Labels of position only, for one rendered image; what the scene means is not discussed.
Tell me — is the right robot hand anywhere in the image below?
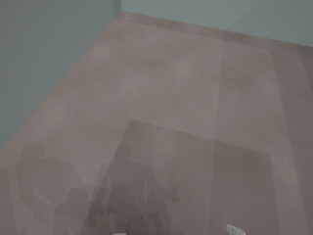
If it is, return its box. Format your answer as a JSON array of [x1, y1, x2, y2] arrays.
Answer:
[[225, 224, 246, 235]]

